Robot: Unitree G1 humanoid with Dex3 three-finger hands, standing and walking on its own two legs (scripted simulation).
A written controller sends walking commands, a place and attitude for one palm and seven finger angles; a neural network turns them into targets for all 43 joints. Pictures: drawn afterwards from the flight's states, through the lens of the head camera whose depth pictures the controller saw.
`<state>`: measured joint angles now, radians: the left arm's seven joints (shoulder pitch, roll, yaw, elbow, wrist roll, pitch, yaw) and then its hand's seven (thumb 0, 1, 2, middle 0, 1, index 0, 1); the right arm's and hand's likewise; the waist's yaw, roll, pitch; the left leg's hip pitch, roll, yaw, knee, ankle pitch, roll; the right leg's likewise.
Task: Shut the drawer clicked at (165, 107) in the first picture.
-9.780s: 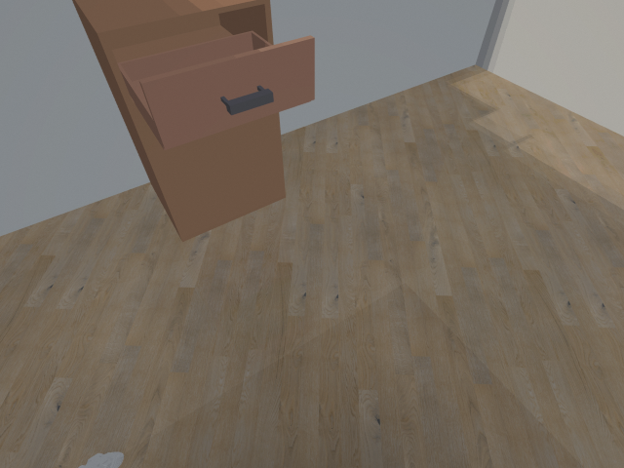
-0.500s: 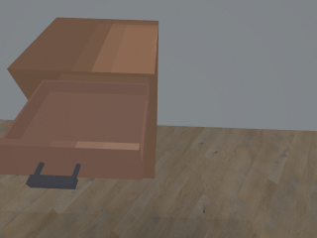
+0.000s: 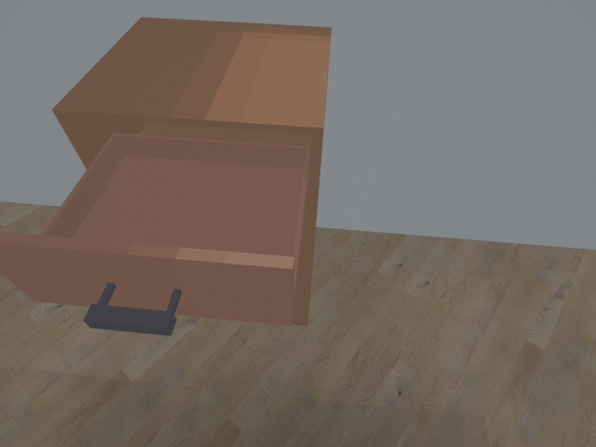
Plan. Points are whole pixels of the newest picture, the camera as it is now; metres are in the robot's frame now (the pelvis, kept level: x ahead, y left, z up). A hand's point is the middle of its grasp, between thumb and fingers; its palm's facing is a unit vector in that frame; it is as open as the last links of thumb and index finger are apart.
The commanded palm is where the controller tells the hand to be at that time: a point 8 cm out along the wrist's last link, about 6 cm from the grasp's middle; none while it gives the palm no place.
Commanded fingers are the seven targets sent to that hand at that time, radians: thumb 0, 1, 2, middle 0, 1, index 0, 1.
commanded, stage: shuffle to correct the standing spot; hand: left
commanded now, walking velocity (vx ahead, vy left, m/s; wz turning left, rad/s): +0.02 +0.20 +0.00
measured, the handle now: (137, 306) +0.30 +0.28 -0.03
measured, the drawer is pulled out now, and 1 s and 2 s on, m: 0.30 0.30 0.30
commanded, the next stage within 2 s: come to a stop and stand still in 0.02 s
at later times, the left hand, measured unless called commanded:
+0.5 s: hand out of the picture +0.00 +0.21 -0.17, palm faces +0.03 -0.98 -0.19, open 7.3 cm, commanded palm none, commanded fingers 0.00 0.90 0.90 -0.20 -0.30 -0.20 -0.30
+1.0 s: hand out of the picture +0.00 +0.19 -0.17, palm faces +0.06 -0.99 -0.16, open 7.3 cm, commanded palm none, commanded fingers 0.00 0.90 0.90 -0.20 -0.30 -0.20 -0.30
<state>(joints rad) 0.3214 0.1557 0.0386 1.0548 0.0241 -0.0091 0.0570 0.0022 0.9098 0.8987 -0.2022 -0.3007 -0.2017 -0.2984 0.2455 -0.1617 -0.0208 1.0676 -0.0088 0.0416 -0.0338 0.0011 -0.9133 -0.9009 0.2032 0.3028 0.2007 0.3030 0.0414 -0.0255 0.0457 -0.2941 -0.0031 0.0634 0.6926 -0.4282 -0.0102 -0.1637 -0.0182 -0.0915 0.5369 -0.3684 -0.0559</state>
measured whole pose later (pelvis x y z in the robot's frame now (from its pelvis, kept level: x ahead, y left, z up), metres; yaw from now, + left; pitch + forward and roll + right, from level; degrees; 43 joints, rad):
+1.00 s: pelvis +0.04 +0.04 +0.01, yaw +0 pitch +0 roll +1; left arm 0.36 0.11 -0.01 1.14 0.01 -0.03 0.04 0.00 0.91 0.90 -0.20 -0.30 -0.20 -0.30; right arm 0.28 -0.11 0.01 1.18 0.00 -0.01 -0.05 0.01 -0.93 -0.90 0.20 0.30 0.20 0.30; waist 0.01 -0.02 0.02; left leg -0.17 0.03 0.07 0.41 -0.23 -0.02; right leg -0.04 0.05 -0.04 0.39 -0.34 -0.07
